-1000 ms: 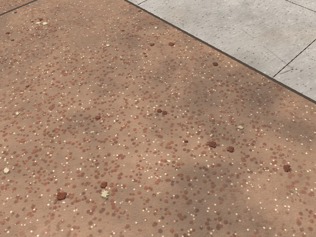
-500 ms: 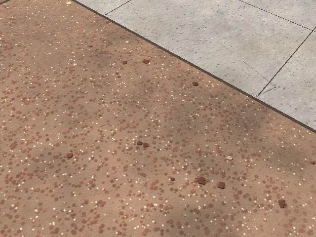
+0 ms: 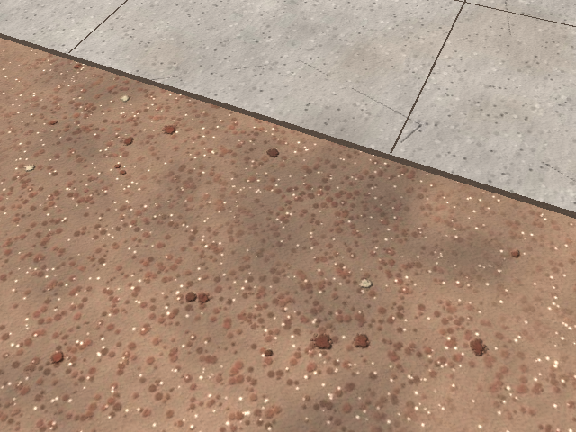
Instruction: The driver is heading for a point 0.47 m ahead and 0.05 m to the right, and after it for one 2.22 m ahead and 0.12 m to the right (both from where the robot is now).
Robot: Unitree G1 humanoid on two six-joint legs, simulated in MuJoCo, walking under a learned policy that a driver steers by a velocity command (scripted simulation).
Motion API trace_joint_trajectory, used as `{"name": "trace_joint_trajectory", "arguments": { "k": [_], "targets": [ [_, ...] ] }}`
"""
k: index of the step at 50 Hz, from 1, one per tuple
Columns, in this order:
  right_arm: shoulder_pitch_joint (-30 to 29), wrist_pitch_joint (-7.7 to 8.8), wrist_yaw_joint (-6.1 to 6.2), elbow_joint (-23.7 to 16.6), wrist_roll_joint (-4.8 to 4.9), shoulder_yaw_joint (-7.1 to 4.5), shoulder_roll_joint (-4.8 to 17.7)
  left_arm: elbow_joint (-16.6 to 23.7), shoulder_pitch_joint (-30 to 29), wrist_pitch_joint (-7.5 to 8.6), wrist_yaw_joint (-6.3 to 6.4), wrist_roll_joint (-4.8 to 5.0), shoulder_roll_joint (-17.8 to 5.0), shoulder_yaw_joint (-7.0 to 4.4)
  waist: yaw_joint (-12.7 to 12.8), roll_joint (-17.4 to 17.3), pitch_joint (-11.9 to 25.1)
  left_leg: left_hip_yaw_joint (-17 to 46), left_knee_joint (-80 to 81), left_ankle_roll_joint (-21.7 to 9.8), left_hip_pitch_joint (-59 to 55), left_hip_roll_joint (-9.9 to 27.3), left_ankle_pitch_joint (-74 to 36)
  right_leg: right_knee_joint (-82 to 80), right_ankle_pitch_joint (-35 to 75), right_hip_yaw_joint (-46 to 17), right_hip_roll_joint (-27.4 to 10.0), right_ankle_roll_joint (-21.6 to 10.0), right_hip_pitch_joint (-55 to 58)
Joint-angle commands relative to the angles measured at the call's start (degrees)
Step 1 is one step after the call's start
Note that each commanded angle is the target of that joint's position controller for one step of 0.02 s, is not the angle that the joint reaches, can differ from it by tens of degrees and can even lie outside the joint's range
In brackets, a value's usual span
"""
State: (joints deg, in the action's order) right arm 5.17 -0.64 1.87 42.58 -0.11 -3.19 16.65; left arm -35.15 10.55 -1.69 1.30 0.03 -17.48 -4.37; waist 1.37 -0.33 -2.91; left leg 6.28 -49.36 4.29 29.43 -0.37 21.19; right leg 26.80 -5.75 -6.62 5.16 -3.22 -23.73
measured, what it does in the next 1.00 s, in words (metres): steps on the spot, turning right: left foot, then right foot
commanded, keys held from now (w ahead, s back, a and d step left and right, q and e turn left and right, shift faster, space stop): e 0.58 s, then no key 0.04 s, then w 0.12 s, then w+q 0.26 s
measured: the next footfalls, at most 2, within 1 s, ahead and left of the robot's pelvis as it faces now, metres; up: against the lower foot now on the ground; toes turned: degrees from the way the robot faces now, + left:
left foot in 0.14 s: +0.08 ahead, +0.15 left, +0.00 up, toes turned -11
right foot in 0.58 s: -0.01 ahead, -0.10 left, +0.00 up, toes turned -23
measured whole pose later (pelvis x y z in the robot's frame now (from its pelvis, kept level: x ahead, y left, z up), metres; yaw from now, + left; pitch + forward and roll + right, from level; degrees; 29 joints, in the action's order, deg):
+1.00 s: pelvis +0.06 -0.01 +0.01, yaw -22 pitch +2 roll -1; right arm 11.4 2.0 -1.8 43.9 1.4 -3.5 17.2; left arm -41.2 17.6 3.1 -0.1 0.1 -16.2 -3.2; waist 2.0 -0.8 1.6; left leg 0.4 -39.4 0.4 30.1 3.6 9.2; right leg 14.7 -14.2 1.4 1.4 -1.9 -2.4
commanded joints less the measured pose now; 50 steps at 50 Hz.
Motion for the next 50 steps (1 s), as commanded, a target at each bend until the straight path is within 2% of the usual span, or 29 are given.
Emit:
{"name": "trace_joint_trajectory", "arguments": {
  "k": [1, 4, 6, 7, 8, 9, 10, 11, 12, 13, 15, 16, 19, 21, 25, 27, 28, 29, 30, 31, 32, 33, 34, 35, 37, 39, 41, 44, 50],
  "targets": [
    [2.53, 0.63, -0.16, -2.53, 0.26, -1.34, 4.65, 4.72, -1.59, 0.11, 0.63, -0.03, -9.39, -2.82, -0.77, 9.21, 10.56, -0.99, 4.71, 0.04, -5.08, -1.49, -1.84, -8.66, -5.78, -17.22, -12.82, -8.94, 6.94],
    [3.09, 1.61, -0.87, -2.64, 0.57, -1.73, 5.18, 5.03, -1.57, -0.46, 0.48, 0.21, -9.15, -2.83, -0.59, 10.55, 9.87, -1.09, 11.96, -1.38, -7.57, -2.02, -1.59, -7.49, -6.69, -21.00, -12.66, -8.03, 8.31],
    [6.64, 2.23, -1.37, -1.50, 0.60, -2.24, 5.39, 5.26, -2.53, -0.99, 0.69, 1.00, -8.70, -2.69, -2.77, 10.18, 9.50, -2.51, 23.71, -3.29, -14.59, -1.87, -7.81, -4.84, -6.67, -20.83, -10.49, -5.77, 6.34],
    [8.48, 2.26, -1.23, -1.20, -0.06, -3.12, 8.12, 5.23, -1.14, -1.06, 0.77, 1.12, -7.15, -2.25, -2.73, 6.57, 9.74, 1.70, 28.24, -5.59, -20.36, 4.28, -9.34, -0.33, -12.16, -18.16, -7.57, -2.99, 1.90],
    [7.70, 1.70, -0.85, -1.44, -1.57, -4.38, 14.04, 6.82, -0.67, -0.80, 0.60, 1.06, -4.54, -1.62, -0.32, -9.83, 7.41, 16.01, 32.16, -12.69, -23.33, 16.67, -12.64, 11.82, -23.81, -6.77, 1.25, 0.72, -9.65],
    [5.91, 1.82, -0.98, -2.53, -3.16, -4.14, 12.58, 6.86, -0.54, 0.04, 0.42, 0.40, -8.19, -2.78, -1.04, -15.58, 6.34, 24.57, 34.61, -19.56, -18.76, 23.78, -18.25, 26.69, -29.49, -2.58, 2.21, 3.52, -12.70],
    [2.11, 2.02, -0.58, -4.30, -2.82, -3.15, 9.45, 5.29, 1.17, 0.15, 0.17, 0.41, -10.95, -3.87, 0.29, -10.67, 5.98, 20.04, 33.38, -19.16, -17.52, 22.32, -20.40, 35.04, -25.99, -3.66, -0.11, 4.57, -11.82],
    [-0.56, 1.96, -0.24, -4.87, -1.77, -2.65, 7.28, 3.53, 2.78, -0.32, 0.16, 0.66, -10.65, -4.09, 1.33, -7.77, 5.35, 13.66, 32.03, -16.22, -17.30, 18.27, -20.56, 38.38, -22.55, -2.61, -0.53, 5.47, -11.54],
    [-1.47, 1.84, 0.06, -5.23, -0.74, -2.29, 6.16, 2.44, 3.90, -0.95, 0.41, 0.53, -9.17, -3.83, 1.16, -6.91, 4.96, 9.61, 31.12, -14.45, -18.80, 15.59, -20.38, 41.76, -19.52, -1.88, -0.85, 6.53, -12.65],
    [-1.06, 1.66, 0.30, -5.26, -0.26, -1.93, 5.67, 2.26, 4.07, -1.42, 0.34, 0.59, -7.69, -3.38, 0.53, -6.87, 4.34, 7.04, 30.84, -14.54, -19.31, 14.88, -22.88, 44.58, -18.04, -1.21, -1.24, 7.46, -13.58],
    [1.05, 1.00, 0.75, -5.01, -0.61, -1.88, 5.94, 3.53, 1.43, -1.61, 0.06, 1.31, -6.00, -2.63, -1.09, -7.64, 3.70, 2.51, 31.29, -15.16, -21.09, 13.29, -24.37, 42.25, -15.68, 2.06, -2.33, 8.65, -14.20],
    [2.69, 0.69, 0.96, -4.75, -0.82, -2.03, 6.38, 4.46, -0.69, -1.52, 0.00, 1.55, -5.41, -2.29, -2.46, -8.39, 3.83, 1.85, 31.20, -15.66, -23.80, 13.62, -25.03, 39.14, -15.16, 2.89, -3.14, 9.16, -15.23],
    [5.23, 0.09, 1.06, -4.26, -0.80, -2.91, 8.71, 6.19, -3.58, -1.40, -0.51, 1.25, -4.24, -1.49, -4.58, -9.83, 5.68, 0.77, 30.49, -16.84, -28.38, 16.05, -27.55, 30.35, -16.72, 4.35, -5.71, 9.80, -12.79],
    [4.38, -0.09, 0.62, -4.48, -0.48, -3.50, 10.25, 6.74, -3.91, -1.41, -1.04, 1.01, -3.67, -1.04, -4.69, -10.41, 6.25, -1.27, 30.33, -16.95, -26.55, 16.96, -28.91, 24.47, -18.00, 6.40, -6.67, 9.09, -7.48],
    [3.62, 0.04, -0.40, -4.17, 0.69, -4.11, 11.55, 6.68, -2.29, -1.99, -1.84, 1.23, -4.96, -1.56, -3.84, -11.14, 6.77, -3.26, 28.32, -16.22, -24.93, 18.55, -30.96, 13.78, -16.32, 9.53, -6.05, 6.54, 0.27],
    [2.22, 0.16, -0.53, -3.87, 1.86, -4.15, 11.39, 5.54, 1.05, -2.16, -2.24, 1.23, -4.69, -1.93, -1.23, -10.02, 7.06, -5.61, 24.14, -13.53, -23.09, 17.90, -29.61, 2.18, -8.44, 11.15, -4.89, 3.59, 6.91],
    [4.30, 0.37, -0.65, -2.82, 2.03, -3.76, 9.70, 4.65, 3.23, -2.15, -1.93, 1.09, -5.77, -2.55, -0.57, -7.39, 7.68, -8.22, 19.79, -10.29, -19.49, 16.14, -25.15, -3.59, -2.75, 10.23, -3.82, 1.63, 13.42],
    [6.30, 0.56, -0.93, -2.56, 0.45, -3.05, 6.88, 4.57, 5.61, -1.94, -1.25, 1.21, -10.13, -3.92, -0.76, 3.36, 8.88, -13.55, 7.86, -4.96, -8.72, 11.67, -11.86, -5.77, 13.22, -0.69, -10.81, -1.62, 24.00],
    [3.89, 0.84, -1.03, -6.19, -2.16, -1.55, 3.83, 6.36, 4.56, -1.38, -0.73, 0.02, -16.47, -4.72, -1.55, 19.97, 8.38, -14.48, -6.50, 0.15, 8.79, 3.02, 16.26, -4.83, 30.29, -21.46, -26.22, -12.76, 28.05],
    [-0.97, 0.95, -0.49, -6.59, -1.18, -2.59, 7.10, 6.14, 6.43, 0.06, -1.22, -1.67, -12.64, -3.76, 3.55, 12.81, 12.15, -5.42, -16.54, 0.37, 8.93, 2.58, 18.42, -6.25, 26.97, -21.53, -28.15, -18.06, 24.19],
    [-0.54, 0.78, -0.63, -6.20, 0.29, -3.04, 8.35, 4.84, 5.54, 1.06, -1.19, -1.36, -10.69, -2.91, 2.03, 10.06, 10.61, -4.10, -18.60, -0.67, 9.88, 3.93, 13.49, -7.67, 13.82, -16.43, -24.50, -15.44, 23.13],
    [0.80, 0.82, -0.83, -5.16, 0.57, -3.30, 8.28, 3.99, 4.04, 1.58, -0.96, 0.02, -8.84, -2.54, 0.81, 8.06, 9.14, -3.82, -16.33, -1.53, 10.98, 5.02, 7.89, -9.37, -3.39, -14.02, -20.71, -11.82, 22.41],
    [0.65, 0.91, -0.97, -4.67, 0.27, -3.46, 8.63, 3.65, 3.07, 1.78, -0.80, 0.94, -7.09, -1.79, 0.79, 8.12, 7.17, -3.95, -14.18, -1.74, 12.17, 5.51, 3.20, -11.63, -15.57, -13.82, -19.08, -10.05, 21.44],
    [0.88, 1.17, -1.29, -4.41, 0.10, -3.44, 8.40, 3.38, 2.52, 2.05, -0.58, 0.80, -6.57, -1.19, 0.31, 9.51, 5.49, -4.52, -13.46, -1.73, 11.22, 5.10, -1.29, -13.88, -20.27, -13.70, -17.87, -9.56, 19.24],
    [1.73, 2.24, -1.99, -3.75, 0.51, -3.21, 7.65, 2.94, 2.75, 2.73, -0.28, -0.16, -6.19, -0.78, -0.27, 10.05, 4.03, -5.15, -9.80, -1.80, 10.22, 4.43, -6.74, -16.90, -21.41, -13.08, -17.07, -9.31, 18.58],
    [1.18, 3.18, -2.37, -3.04, 0.82, -2.74, 6.86, 2.18, 3.16, 3.73, -0.13, -0.49, -6.52, -0.82, 0.15, 8.85, 2.96, -5.32, -3.05, -2.07, 10.04, 4.66, -10.38, -17.82, -17.42, -10.27, -17.01, -8.65, 20.06],
    [0.29, 3.65, -2.72, -2.87, 0.89, -2.11, 5.73, 1.09, 4.19, 4.52, -0.19, -0.43, -7.50, -1.10, 1.02, 8.16, 2.41, -5.38, 2.36, -2.16, 8.85, 4.87, -12.43, -18.32, -15.05, -8.26, -17.67, -8.42, 20.53],
    [-0.20, 3.74, -3.22, -3.18, 1.36, -1.57, 5.30, -0.66, 5.75, 5.21, -0.60, -0.28, -8.71, -1.51, 1.91, 7.34, 0.80, -5.18, 6.64, -2.63, 8.20, 5.15, -13.03, -19.69, -15.58, -7.15, -19.67, -8.97, 19.97],
    [-1.61, 3.77, -3.95, -4.85, 1.64, -0.74, 4.75, -3.92, 7.02, 5.77, -1.36, 0.45, -9.15, -2.10, 2.75, 5.25, -1.97, -4.92, 11.41, -4.82, 8.28, 5.30, -11.10, -19.85, -12.36, -1.72, -21.91, -8.74, 21.76]
  ]
}}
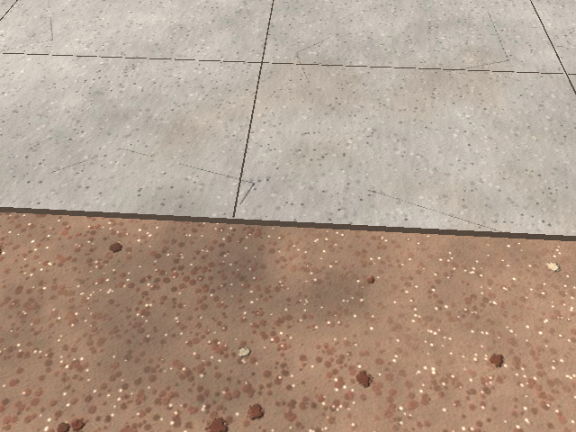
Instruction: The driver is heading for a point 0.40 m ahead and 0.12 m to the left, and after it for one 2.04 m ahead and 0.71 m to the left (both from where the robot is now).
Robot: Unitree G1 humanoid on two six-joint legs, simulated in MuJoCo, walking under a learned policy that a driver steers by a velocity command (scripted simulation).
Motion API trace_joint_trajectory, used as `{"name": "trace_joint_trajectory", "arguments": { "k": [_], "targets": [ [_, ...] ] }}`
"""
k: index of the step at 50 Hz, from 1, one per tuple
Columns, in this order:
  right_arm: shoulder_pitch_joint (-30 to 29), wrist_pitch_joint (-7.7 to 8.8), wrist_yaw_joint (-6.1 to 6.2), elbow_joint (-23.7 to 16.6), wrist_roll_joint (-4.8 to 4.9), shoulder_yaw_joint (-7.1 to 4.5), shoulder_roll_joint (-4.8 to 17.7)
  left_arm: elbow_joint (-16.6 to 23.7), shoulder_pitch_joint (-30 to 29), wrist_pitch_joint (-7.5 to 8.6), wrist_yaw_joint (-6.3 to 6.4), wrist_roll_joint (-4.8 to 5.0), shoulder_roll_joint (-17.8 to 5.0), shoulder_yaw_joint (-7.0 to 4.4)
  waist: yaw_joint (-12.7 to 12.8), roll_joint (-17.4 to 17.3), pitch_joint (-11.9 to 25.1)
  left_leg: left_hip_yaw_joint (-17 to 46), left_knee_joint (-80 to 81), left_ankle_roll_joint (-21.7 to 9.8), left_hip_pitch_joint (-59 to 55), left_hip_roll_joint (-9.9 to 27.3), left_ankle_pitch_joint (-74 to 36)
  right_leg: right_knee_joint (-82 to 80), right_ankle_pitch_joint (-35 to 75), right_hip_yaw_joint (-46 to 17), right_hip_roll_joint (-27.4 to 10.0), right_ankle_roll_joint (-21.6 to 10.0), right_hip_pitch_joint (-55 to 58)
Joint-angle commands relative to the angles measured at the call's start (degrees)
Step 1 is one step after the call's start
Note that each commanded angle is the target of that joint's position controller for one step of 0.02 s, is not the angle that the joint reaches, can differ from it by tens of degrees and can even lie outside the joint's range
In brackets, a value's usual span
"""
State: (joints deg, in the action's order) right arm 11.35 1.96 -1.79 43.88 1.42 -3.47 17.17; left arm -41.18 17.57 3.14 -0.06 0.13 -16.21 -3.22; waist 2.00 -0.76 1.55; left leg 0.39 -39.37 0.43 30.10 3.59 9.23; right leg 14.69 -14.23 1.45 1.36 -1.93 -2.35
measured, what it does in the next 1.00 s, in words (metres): walks ahead, turning left: left foot, then right foot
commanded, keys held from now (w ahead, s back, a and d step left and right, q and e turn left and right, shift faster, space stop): w+q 0.34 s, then q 0.26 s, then no key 0.40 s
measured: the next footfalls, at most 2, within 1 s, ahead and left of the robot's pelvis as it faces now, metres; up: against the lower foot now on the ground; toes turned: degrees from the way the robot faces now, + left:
left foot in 0.14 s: +0.17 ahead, +0.16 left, +0.00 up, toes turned +7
right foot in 0.60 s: +0.51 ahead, +0.07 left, +0.00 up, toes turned +26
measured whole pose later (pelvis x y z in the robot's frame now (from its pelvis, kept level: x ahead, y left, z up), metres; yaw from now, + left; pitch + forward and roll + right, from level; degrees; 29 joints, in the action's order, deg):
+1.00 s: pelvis +0.36 +0.13 -0.01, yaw +27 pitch -1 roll -1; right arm 11.8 -2.9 1.3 38.2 -1.3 -1.4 15.6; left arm -45.2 8.4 0.6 -0.9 -0.8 -15.0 -1.5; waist 1.4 0.4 -3.3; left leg 3.3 -33.0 0.4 16.8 0.9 14.8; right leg 28.9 -10.2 1.7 0.8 -0.3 -18.5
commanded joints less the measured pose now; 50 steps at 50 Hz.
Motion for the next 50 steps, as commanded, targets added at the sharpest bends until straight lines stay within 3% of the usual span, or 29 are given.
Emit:
{"name": "trace_joint_trajectory", "arguments": {
  "k": [1, 4, 5, 7, 8, 9, 10, 11, 12, 13, 16, 21, 24, 28, 29, 30, 31, 32, 33, 34, 35, 37, 39, 42, 45, 47, 48, 49, 50],
  "targets": [
    [-8.04, 1.22, -0.46, -6.58, 0.13, -0.30, 4.18, 1.68, 0.00, 0.95, -0.09, 0.52, -10.48, -3.36, 2.13, 5.58, -6.51, 0.64, 2.07, -1.51, 6.92, 1.39, 1.51, -7.29, -2.83, -8.67, -18.27, -9.77, 0.73],
    [-7.10, 1.36, -0.98, -7.48, 0.16, -0.17, 4.56, 0.83, -0.62, 0.54, -0.18, 1.17, -11.09, -3.74, 1.16, 5.36, -5.98, -2.02, 4.08, -3.83, 2.13, 0.41, 3.05, -4.12, 0.86, -5.60, -18.23, -8.23, 0.82],
    [-4.38, 1.39, -0.99, -6.99, 0.04, -0.44, 4.86, 0.90, -1.90, 0.27, -0.08, 1.32, -11.35, -3.76, -0.87, 4.87, -4.75, -4.10, 6.08, -4.88, -3.43, -1.26, 2.10, -0.23, 6.81, -3.24, -17.04, -6.99, -0.97],
    [9.68, 1.24, -0.26, -3.45, 0.48, -3.29, 9.95, 1.26, -1.60, 0.16, 0.41, 0.21, -8.62, -2.68, -7.19, 0.54, 3.83, -3.40, 7.78, -7.85, -25.40, -4.49, 2.28, 22.19, 23.63, 4.75, -11.22, -2.38, -9.33],
    [16.71, 0.99, 0.66, -3.32, 0.24, -5.25, 18.08, 5.14, -1.41, 0.97, 0.60, -1.18, -4.75, -1.12, -8.32, -14.16, 8.74, 24.88, 14.75, -16.61, -41.30, 9.89, 10.76, 46.86, 7.40, 8.11, -3.05, 3.62, -30.00],
    [17.43, 1.65, 0.21, -4.27, 0.18, -4.11, 16.33, 5.57, -2.63, 2.72, 0.40, -0.91, -4.28, -0.58, -8.31, -15.62, 13.26, 46.44, 25.35, -21.48, -47.54, 15.72, 19.37, 57.19, -17.53, -3.94, 2.34, 4.18, -41.93],
    [14.60, 2.08, 0.14, -4.91, -0.25, -3.02, 12.79, 5.94, -4.99, 3.97, -0.56, 1.41, -8.42, -1.47, -8.50, -10.43, 8.21, 40.97, 26.07, -19.82, -44.90, 15.98, 21.71, 60.84, -14.38, -7.16, -1.81, 2.70, -47.80],
    [12.17, 2.26, 0.14, -5.73, -0.52, -2.42, 10.68, 6.10, -6.78, 4.62, -0.89, 1.86, -8.97, -1.42, -7.44, -6.09, 4.31, 34.23, 25.21, -18.02, -39.46, 13.82, 18.80, 58.77, -9.59, -6.30, -4.36, 1.17, -47.64],
    [9.15, 2.09, 0.21, -6.40, -0.65, -1.95, 9.44, 5.87, -7.33, 4.84, -0.69, 0.56, -8.45, -1.39, -5.63, -1.44, 1.09, 29.03, 25.26, -16.57, -33.20, 11.68, 13.29, 54.09, -5.38, -5.95, -6.32, 1.00, -45.47],
    [6.62, 2.05, 0.42, -7.29, -1.07, -1.35, 8.04, 5.57, -7.13, 4.57, -0.43, -0.60, -8.40, -1.71, -3.93, -1.65, -0.33, 24.80, 26.30, -15.53, -28.26, 9.35, 7.53, 49.52, -1.90, -6.19, -7.63, 1.24, -41.60],
    [4.86, 2.14, 1.28, -8.01, -1.21, -1.35, 8.46, 5.05, -5.89, 3.18, -0.47, -1.24, -6.99, -1.63, -1.87, -3.49, -1.22, 18.53, 28.36, -15.92, -22.15, 6.17, -6.04, 44.46, 3.88, -4.56, -6.53, 3.73, -37.24],
    [8.03, 1.01, 3.23, -5.56, -0.40, -2.19, 10.02, 7.25, -15.61, 3.02, -0.33, -1.39, -3.36, -0.29, -4.04, -3.93, -2.88, 9.81, 23.45, -11.02, -17.10, 0.22, -27.32, 23.02, 17.35, -2.17, -0.99, 5.90, -30.12],
    [11.37, -0.41, 4.14, -4.10, 0.24, -2.64, 10.22, 8.07, -19.90, 3.16, -1.33, -0.50, -3.80, -0.37, -5.67, -4.94, -1.49, 13.67, 20.81, -8.84, -19.29, 1.07, -24.95, 16.07, 21.86, -2.91, 1.63, 5.02, -26.55],
    [8.29, -1.60, 4.90, -5.42, -0.17, -2.98, 9.37, 6.98, -16.53, 3.60, -1.48, -0.74, -7.28, -1.77, -2.83, -6.52, 0.76, 20.47, 11.91, -7.35, -25.83, 2.54, -26.42, 11.07, 16.95, -6.24, 1.31, 2.23, -22.29],
    [6.20, -1.64, 4.76, -6.44, -0.15, -2.85, 8.89, 6.00, -12.48, 3.89, -1.08, -1.18, -8.17, -2.19, -0.54, -6.56, 3.15, 20.21, 6.71, -6.06, -26.24, 0.66, -29.07, 8.18, 19.45, -5.32, 0.86, 1.03, -16.81],
    [5.13, -1.58, 4.32, -7.97, -0.42, -2.10, 6.92, 5.69, -7.41, 4.24, -0.65, -2.18, -9.77, -2.48, 1.94, -3.80, 9.66, 19.10, -3.51, -4.14, -22.63, -2.48, -23.35, 7.96, 29.61, -8.30, -4.62, -2.12, -3.99],
    [9.94, -1.44, 4.00, -8.74, -2.26, -0.66, 2.19, 5.78, -4.18, 3.85, -0.08, -2.81, -12.20, -2.45, -0.15, 8.53, 16.84, 13.78, -19.50, -1.24, -10.61, -9.13, 13.39, 14.76, 57.67, -19.49, -17.62, -7.14, 12.84],
    [21.21, -1.35, 3.44, -7.81, -0.69, -0.36, 4.02, 4.27, -2.59, 2.67, -0.44, -2.10, -11.53, -2.43, -3.95, 20.80, 25.29, 12.22, -34.76, 1.13, 0.97, -12.38, 35.42, 13.84, 54.03, -39.76, -29.88, -18.75, 23.21],
    [20.99, -2.13, 3.42, -5.18, -0.21, -1.77, 10.02, 6.33, -6.31, 1.73, -0.43, -0.80, -7.99, -1.83, -2.98, 10.24, 22.21, 13.63, -39.69, 2.77, 2.01, -7.84, 29.28, 10.48, 37.07, -38.02, -26.92, -17.49, 16.25],
    [13.30, -3.12, 3.59, -6.28, 0.13, -2.38, 11.77, 7.29, -9.43, 0.90, -0.15, -0.59, -4.93, -0.78, -1.39, 5.94, 14.00, 10.23, -40.13, 3.87, 3.94, -6.41, 25.12, 9.05, 28.82, -28.73, -22.29, -14.43, 9.21],
    [9.93, -4.12, 4.05, -6.76, -0.07, -2.32, 11.05, 7.03, -11.71, 0.22, -0.22, -0.85, -3.79, 0.01, -1.75, 3.12, 8.87, 8.88, -37.65, 4.38, 3.51, -5.08, 22.68, 6.90, 23.85, -23.83, -18.80, -12.65, 1.44],
    [8.55, -5.21, 4.29, -7.73, -0.62, -1.65, 7.76, 5.55, -14.15, -0.44, -0.28, -1.45, -4.71, 0.03, -3.86, 5.27, 2.52, 6.76, -29.13, 4.42, -2.43, -3.51, 19.87, 3.15, 19.99, -16.80, -14.04, -11.04, -11.36],
    [9.39, -4.86, 4.30, -7.63, -1.16, -0.42, 3.98, 4.26, -14.87, -0.35, -0.38, -1.69, -4.91, -0.18, -4.49, 7.59, 2.59, 4.16, -19.39, 4.46, -7.41, -3.42, 19.37, 2.32, 25.23, -12.38, -12.24, -11.50, -14.22],
    [7.26, -4.22, 3.95, -7.84, -1.68, 0.29, 3.44, 2.83, -14.52, -0.70, -0.32, -0.91, -6.60, -0.79, -3.17, 8.34, 6.15, 2.90, -7.88, 3.70, -12.74, -2.04, 14.23, 3.05, 27.59, -11.43, -13.69, -12.66, -12.08],
    [6.19, -4.49, 3.35, -7.64, -1.50, -0.02, 4.56, 1.96, -14.65, -1.75, -0.33, -0.19, -7.49, -0.74, -3.33, 7.79, 5.47, 1.45, 2.25, 1.99, -18.18, -2.61, 6.57, 2.93, 11.01, -11.76, -13.35, -11.25, -13.95],
    [5.37, -4.45, 3.08, -7.76, -2.39, -0.02, 4.43, 0.89, -13.80, -1.97, -0.50, 0.03, -5.35, 0.26, -4.12, 6.75, 3.08, 1.37, 11.22, -0.47, -24.29, -2.94, 1.72, 3.65, -2.25, -10.85, -10.91, -6.96, -19.15],
    [4.44, -4.36, 3.27, -8.97, -3.17, -0.09, 5.98, -0.03, -11.75, -1.69, -0.80, -0.56, -3.51, 1.03, -3.69, 3.46, 2.39, 6.66, 14.72, -2.55, -26.58, 1.33, -1.52, 5.89, -7.50, -9.33, -8.83, -2.95, -21.89],
    [1.27, -4.44, 3.51, -9.69, -3.26, -0.89, 10.32, -0.03, -8.54, -1.46, -1.04, -1.28, -2.75, 1.11, 0.47, -6.09, 0.60, 12.67, 16.79, -6.06, -20.38, 6.25, 4.61, 9.49, -10.04, -3.16, -3.20, 0.97, -20.90],
    [-0.37, -3.93, 3.12, -9.61, -3.43, 0.14, 6.08, -0.61, -10.05, -1.51, -0.82, -1.63, -2.61, 1.19, -0.19, -8.15, 0.50, 13.02, 20.34, -7.15, -11.94, 6.00, 15.92, 11.73, -4.28, -1.28, -2.23, 3.10, -12.45]
  ]
}}
Over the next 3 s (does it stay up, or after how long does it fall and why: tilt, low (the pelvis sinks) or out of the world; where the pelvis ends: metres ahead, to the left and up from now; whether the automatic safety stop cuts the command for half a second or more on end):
stays up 0.40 0.18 -0.01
